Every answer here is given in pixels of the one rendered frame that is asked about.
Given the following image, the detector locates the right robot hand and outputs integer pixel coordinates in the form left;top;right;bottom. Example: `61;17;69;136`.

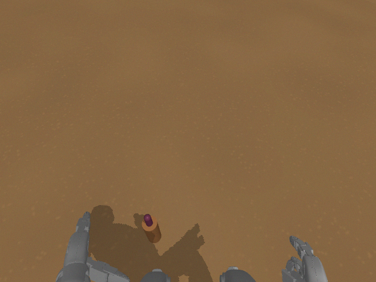
282;236;328;282

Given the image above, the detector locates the bottle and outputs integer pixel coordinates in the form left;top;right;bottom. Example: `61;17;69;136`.
142;214;162;243

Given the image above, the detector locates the left robot hand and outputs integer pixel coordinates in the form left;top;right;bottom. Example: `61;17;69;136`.
63;211;130;282

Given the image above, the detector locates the left robot arm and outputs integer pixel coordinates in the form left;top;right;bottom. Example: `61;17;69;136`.
55;263;90;282

